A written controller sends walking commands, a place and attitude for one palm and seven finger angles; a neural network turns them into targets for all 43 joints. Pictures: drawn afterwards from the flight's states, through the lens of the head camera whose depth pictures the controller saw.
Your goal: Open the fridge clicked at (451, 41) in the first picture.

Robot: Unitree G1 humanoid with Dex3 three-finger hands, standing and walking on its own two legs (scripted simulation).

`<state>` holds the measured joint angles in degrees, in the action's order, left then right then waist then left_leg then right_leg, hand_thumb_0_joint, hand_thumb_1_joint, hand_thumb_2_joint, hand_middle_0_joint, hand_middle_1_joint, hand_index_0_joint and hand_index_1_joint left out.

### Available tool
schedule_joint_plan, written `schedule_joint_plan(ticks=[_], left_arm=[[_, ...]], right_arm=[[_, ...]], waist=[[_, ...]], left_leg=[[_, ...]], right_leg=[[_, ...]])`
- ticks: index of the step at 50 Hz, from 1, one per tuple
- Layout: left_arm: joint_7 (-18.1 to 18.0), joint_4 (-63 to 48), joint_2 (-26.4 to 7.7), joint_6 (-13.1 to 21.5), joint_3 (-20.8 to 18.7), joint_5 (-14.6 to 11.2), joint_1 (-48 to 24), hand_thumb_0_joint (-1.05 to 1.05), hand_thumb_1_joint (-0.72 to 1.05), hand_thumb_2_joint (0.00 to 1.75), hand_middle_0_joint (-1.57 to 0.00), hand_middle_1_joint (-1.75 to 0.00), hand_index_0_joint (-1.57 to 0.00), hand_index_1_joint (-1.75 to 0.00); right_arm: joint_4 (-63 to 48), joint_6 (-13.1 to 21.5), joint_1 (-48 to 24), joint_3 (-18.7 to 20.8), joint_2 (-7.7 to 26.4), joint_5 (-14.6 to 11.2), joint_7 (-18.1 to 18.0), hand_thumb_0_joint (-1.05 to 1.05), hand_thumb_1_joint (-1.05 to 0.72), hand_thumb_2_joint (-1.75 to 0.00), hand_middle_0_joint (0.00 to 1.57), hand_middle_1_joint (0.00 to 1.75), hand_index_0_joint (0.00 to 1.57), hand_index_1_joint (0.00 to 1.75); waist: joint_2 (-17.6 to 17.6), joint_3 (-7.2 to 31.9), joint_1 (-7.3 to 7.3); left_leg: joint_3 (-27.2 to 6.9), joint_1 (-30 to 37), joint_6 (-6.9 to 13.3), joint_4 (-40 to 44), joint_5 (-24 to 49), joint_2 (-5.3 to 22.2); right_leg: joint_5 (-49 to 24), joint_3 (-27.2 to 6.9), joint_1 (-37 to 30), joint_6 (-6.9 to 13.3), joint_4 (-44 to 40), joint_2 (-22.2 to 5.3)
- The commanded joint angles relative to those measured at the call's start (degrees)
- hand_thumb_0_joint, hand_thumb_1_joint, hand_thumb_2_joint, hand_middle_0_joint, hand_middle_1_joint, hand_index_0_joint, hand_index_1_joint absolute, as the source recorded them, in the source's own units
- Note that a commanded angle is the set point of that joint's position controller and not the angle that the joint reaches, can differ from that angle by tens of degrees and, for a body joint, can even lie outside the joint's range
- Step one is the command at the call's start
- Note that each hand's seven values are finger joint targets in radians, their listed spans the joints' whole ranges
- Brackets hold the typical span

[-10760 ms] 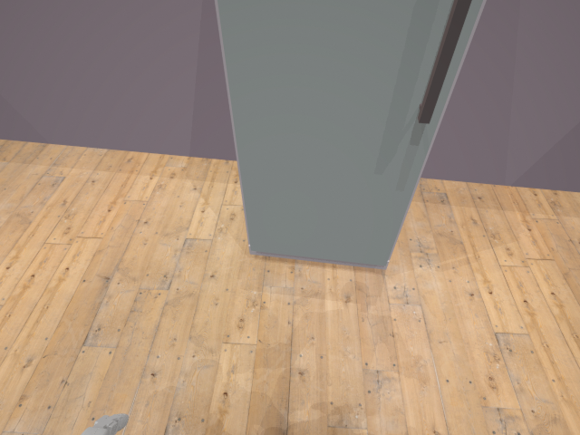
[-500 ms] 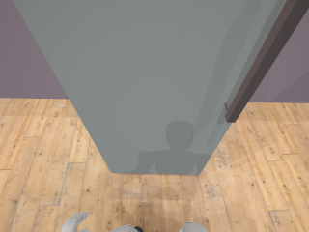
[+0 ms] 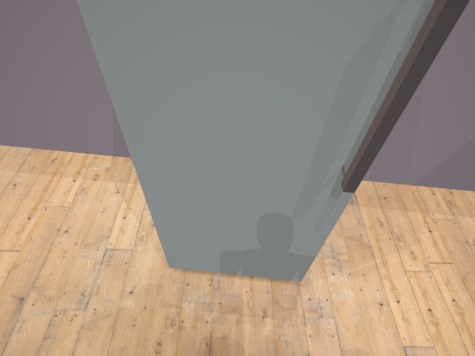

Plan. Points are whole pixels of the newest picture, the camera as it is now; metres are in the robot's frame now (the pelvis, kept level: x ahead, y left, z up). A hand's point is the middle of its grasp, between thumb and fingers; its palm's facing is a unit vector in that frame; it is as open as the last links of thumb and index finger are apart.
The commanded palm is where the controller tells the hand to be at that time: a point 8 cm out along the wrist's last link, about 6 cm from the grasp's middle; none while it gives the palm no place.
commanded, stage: come to a stop and stand still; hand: right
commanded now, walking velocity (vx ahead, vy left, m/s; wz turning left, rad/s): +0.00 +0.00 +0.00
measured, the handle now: (394, 88) +0.48 -0.20 +0.23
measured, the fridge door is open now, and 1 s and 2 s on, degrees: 0 0 0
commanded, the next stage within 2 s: look again from close up in 1.64 s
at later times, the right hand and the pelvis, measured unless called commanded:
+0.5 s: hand out of the picture -0.04 -0.12 -0.18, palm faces +0.03 +0.99 -0.14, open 7.4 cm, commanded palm none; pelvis -0.01 +0.03 +0.00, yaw +0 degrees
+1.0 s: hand out of the picture +0.04 -0.20 -0.18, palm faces +0.01 +0.97 -0.24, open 7.4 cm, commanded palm none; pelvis +0.00 -0.02 -0.01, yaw +1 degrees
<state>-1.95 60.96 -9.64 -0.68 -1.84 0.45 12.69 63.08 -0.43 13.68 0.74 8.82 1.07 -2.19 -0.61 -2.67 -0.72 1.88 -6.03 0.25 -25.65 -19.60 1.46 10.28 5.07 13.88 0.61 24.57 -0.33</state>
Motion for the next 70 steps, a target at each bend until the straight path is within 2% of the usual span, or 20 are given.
schedule_joint_plan(ticks=[1, 5, 9, 15, 26, 27, 28, 29, 31, 32, 34, 37, 39, 43, 47, 54, 58, 61, 66, 70], left_arm=[[0.4, 0.2, -4.0, 0.8, 0.1, 0.4, 3.8, 0.00, 0.90, 0.90, -0.20, -0.30, -0.20, -0.30], [0.6, 2.9, -3.3, 0.2, 0.8, 0.5, 5.1, 0.00, 0.90, 0.90, -0.20, -0.30, -0.20, -0.30], [0.7, 4.4, -2.5, -0.2, 1.2, 0.7, 6.9, 0.00, 0.90, 0.90, -0.20, -0.30, -0.20, -0.30], [0.3, 5.1, -1.5, 0.2, 1.3, 0.6, 8.8, 0.00, 0.90, 0.90, -0.20, -0.30, -0.20, -0.30], [-0.4, 5.5, -0.9, 1.4, 1.2, 0.2, 9.4, 0.00, 0.90, 0.90, -0.20, -0.30, -0.20, -0.30], [0.9, -1.7, -6.1, 0.7, 0.4, 0.6, 5.3, 0.00, 0.90, 0.90, -0.20, -0.30, -0.20, -0.30], [0.4, -2.6, -5.3, 1.9, -0.6, 1.1, 5.9, 0.00, 0.90, 0.90, -0.20, -0.30, -0.20, -0.30], [0.0, -1.8, -2.5, 2.1, -0.4, 1.1, 5.8, 0.00, 0.90, 0.90, -0.20, -0.30, -0.20, -0.30], [0.0, -2.7, -1.2, 2.0, -0.1, 0.8, 7.6, 0.00, 0.90, 0.90, -0.20, -0.30, -0.20, -0.30], [0.2, -3.4, -1.1, 2.1, 0.3, 0.9, 8.1, 0.00, 0.90, 0.90, -0.20, -0.30, -0.20, -0.30], [0.0, -3.7, -1.8, 2.4, 0.0, 0.7, 7.3, 0.00, 0.90, 0.90, -0.20, -0.30, -0.20, -0.30], [-0.1, -4.0, -3.0, 2.3, 0.0, 0.5, 7.1, 0.00, 0.90, 0.90, -0.20, -0.30, -0.20, -0.30], [-0.3, -4.3, -4.4, 1.9, -0.5, 0.3, 6.4, 0.00, 0.90, 0.90, -0.20, -0.30, -0.20, -0.30], [-0.2, -5.2, -6.6, 1.7, -0.8, 0.4, 5.1, 0.00, 0.90, 0.90, -0.20, -0.30, -0.20, -0.30], [0.0, -6.6, -7.8, 1.6, -0.8, 0.5, 2.3, 0.00, 0.90, 0.90, -0.20, -0.30, -0.20, -0.30], [0.8, -7.5, -9.4, 1.2, -0.8, 0.5, -0.5, 0.00, 0.90, 0.90, -0.20, -0.30, -0.20, -0.30], [1.2, -7.3, -10.1, 0.9, -0.9, 0.5, -0.2, 0.00, 0.90, 0.90, -0.20, -0.30, -0.20, -0.30], [1.3, -6.9, -10.6, 0.8, -1.1, 0.5, 0.3, 0.00, 0.90, 0.90, -0.20, -0.30, -0.20, -0.30], [1.4, -5.8, -11.2, 0.7, -1.5, 0.4, 1.0, 0.00, 0.90, 0.90, -0.20, -0.30, -0.20, -0.30], [1.4, -4.6, -11.3, 0.7, -1.6, 0.2, 1.7, 0.00, 0.90, 0.90, -0.20, -0.30, -0.20, -0.30]], right_arm=[[-1.2, 1.5, 3.5, 0.8, 6.0, -0.4, -0.4, 0.00, -0.90, -0.90, 0.20, 0.30, 0.20, 0.30], [-0.8, 1.0, 3.3, 0.4, 5.6, -0.6, -0.3, 0.00, -0.90, -0.90, 0.20, 0.30, 0.20, 0.30], [-0.6, 0.8, 4.2, 0.5, 5.7, -0.7, -0.2, 0.00, -0.90, -0.90, 0.20, 0.30, 0.20, 0.30], [0.0, 1.1, 6.0, 0.4, 4.8, -0.9, -0.1, 0.00, -0.90, -0.90, 0.20, 0.30, 0.20, 0.30], [1.7, 1.7, 9.8, 0.0, 2.0, -0.8, -0.3, 0.00, -0.90, -0.90, 0.20, 0.30, 0.20, 0.30], [-2.8, 2.8, 8.0, -0.9, 11.9, 0.1, -0.3, 0.00, -0.90, -0.90, 0.20, 0.30, 0.20, 0.30], [-2.9, 3.0, 7.1, 0.4, 7.8, 0.0, -0.5, 0.00, -0.90, -0.90, 0.20, 0.30, 0.20, 0.30], [-2.2, 3.3, 8.0, 0.5, 5.9, 0.1, -0.7, 0.00, -0.90, -0.90, 0.20, 0.30, 0.20, 0.30], [-2.6, 3.3, 9.2, 0.0, 5.2, 0.1, -0.8, 0.00, -0.90, -0.90, 0.20, 0.30, 0.20, 0.30], [-3.0, 3.6, 9.5, -0.2, 5.0, 0.3, -1.1, 0.00, -0.90, -0.90, 0.20, 0.30, 0.20, 0.30], [-3.2, 3.4, 10.0, 0.3, 5.2, 0.3, -1.4, 0.00, -0.90, -0.90, 0.20, 0.30, 0.20, 0.30], [-4.4, 2.7, 12.2, 0.2, 5.8, 0.4, -1.6, 0.00, -0.90, -0.90, 0.20, 0.30, 0.20, 0.30], [-5.3, 2.0, 11.7, 0.8, 7.1, 0.3, -1.7, 0.00, -0.90, -0.90, 0.20, 0.30, 0.20, 0.30], [-7.4, 1.3, 11.0, 0.7, 7.3, 0.3, -1.6, 0.00, -0.90, -0.90, 0.20, 0.30, 0.20, 0.30], [-8.8, 0.9, 9.1, 0.6, 8.3, 0.4, -1.2, 0.00, -0.90, -0.90, 0.20, 0.30, 0.20, 0.30], [-9.6, 0.4, 6.4, 0.5, 9.7, 0.5, -0.5, 0.00, -0.90, -0.90, 0.20, 0.30, 0.20, 0.30], [-9.3, 0.4, 6.7, 0.4, 10.1, 0.6, -0.2, 0.00, -0.90, -0.90, 0.20, 0.30, 0.20, 0.30], [-8.8, 0.3, 8.0, 0.4, 10.1, 0.5, -0.1, 0.00, -0.90, -0.90, 0.20, 0.30, 0.20, 0.30], [-7.1, 0.3, 10.5, 0.5, 9.8, 0.6, 0.0, 0.00, -0.90, -0.90, 0.20, 0.30, 0.20, 0.30], [-5.9, 0.6, 11.4, 0.4, 10.1, 0.6, -0.1, 0.00, -0.90, -0.90, 0.20, 0.30, 0.20, 0.30]], waist=[[10.0, 1.1, 0.03], [5.0, -5.7, 0.00], [2.0, -8.5, -0.03], [0.8, -6.2, 0.20], [-0.2, -2.3, 0.63], [-2.2, -8.4, -0.79], [-6.3, -1.9, -0.47], [-5.8, 2.9, -0.44], [2.3, 4.8, -0.19], [7.7, 6.0, -0.15], [9.3, 4.6, 0.10], [5.4, 4.4, 0.86], [0.8, 2.1, 0.64], [-1.8, 2.5, 0.77], [-1.4, 2.0, 1.12], [-0.7, -2.1, 0.91], [0.0, -2.7, 0.93], [-1.8, -1.4, 0.99], [-2.2, -0.7, 1.31], [-1.4, -0.7, 1.19]], left_leg=[[-5.3, -3.4, 2.0, 6.8, 21.2, 8.7], [-5.5, -10.3, 1.4, 11.7, 1.6, 7.0], [-6.4, -12.3, 1.8, 13.4, -5.4, 6.4], [-6.5, -10.6, 2.1, 12.9, -3.8, 6.0], [-4.7, -6.5, 1.6, 9.5, 8.9, 4.9], [-6.5, -12.4, 1.9, 10.6, 3.9, 3.7], [-7.5, -11.2, 2.9, 6.3, 4.4, 6.3], [-8.2, -9.0, 3.4, 6.2, 9.0, 6.8], [-8.4, -7.0, 3.4, 5.8, 16.2, 7.8], [-8.4, -3.1, 3.1, 3.5, 27.7, 7.9], [-6.1, -1.0, 3.0, -0.6, 41.7, 7.2], [-4.6, -0.7, 2.2, -3.8, 46.9, 5.8], [-4.0, -4.1, 2.0, -3.7, 38.5, 5.0], [-3.5, -6.1, 1.6, -2.9, 25.4, 3.4], [-3.5, -6.2, 1.2, -1.6, 18.7, 3.2], [-4.1, -8.7, 0.8, 2.2, 3.8, 3.1], [-4.0, -9.0, 0.9, 3.3, -0.3, 3.1], [-3.0, -8.8, 0.8, 2.6, -1.3, 2.7], [-2.2, -8.1, 0.9, 2.2, -1.8, 2.3], [-3.3, -8.7, 1.3, 3.8, -1.9, 3.1]], right_leg=[[-6.3, -4.6, -5.0, -1.4, -1.7, -5.3], [-1.6, -5.0, -5.3, -1.7, -3.4, -5.6], [1.1, -4.7, -3.6, -1.9, -3.3, -5.1], [-0.4, -4.7, -3.2, -2.0, -2.7, -5.3], [-7.0, -5.1, -5.0, -1.5, -2.8, -6.7], [-0.4, -8.1, -3.4, -0.6, 0.7, -3.4], [-1.1, -6.4, -1.9, 0.0, 5.0, -4.8], [-3.1, -6.4, -2.1, 0.2, 7.0, -4.6], [-2.5, -5.4, -0.4, -0.1, 9.1, -3.8], [-2.4, -4.7, 1.4, 0.0, 9.2, -3.3], [-5.1, -4.0, 2.5, 0.5, 8.7, -3.4], [-17.3, -3.0, -0.5, 1.1, 8.5, -4.1], [-21.4, -3.7, -2.3, 1.5, 8.6, -5.0], [-26.9, -5.3, -5.2, 2.3, 7.9, -6.8], [-21.6, -5.9, -4.2, 2.4, 5.7, -6.8], [1.8, -8.2, 0.2, 2.1, -2.2, -6.5], [11.4, -9.7, 2.1, 1.8, -5.8, -6.3], [15.7, -11.0, 1.9, 1.8, -8.6, -7.0], [18.7, -11.9, 2.2, 1.7, -11.2, -7.4], [16.8, -11.2, 1.4, 1.6, -10.4, -7.0]])
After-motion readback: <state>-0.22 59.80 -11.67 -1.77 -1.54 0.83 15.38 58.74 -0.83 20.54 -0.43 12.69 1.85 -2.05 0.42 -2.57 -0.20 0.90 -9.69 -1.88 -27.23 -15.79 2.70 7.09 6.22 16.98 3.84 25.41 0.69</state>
